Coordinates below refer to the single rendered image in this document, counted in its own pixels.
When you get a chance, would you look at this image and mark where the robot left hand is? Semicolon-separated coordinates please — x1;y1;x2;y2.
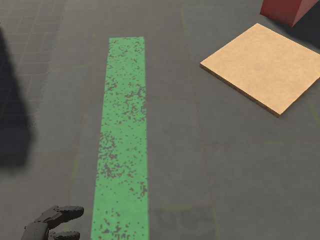
21;205;84;240

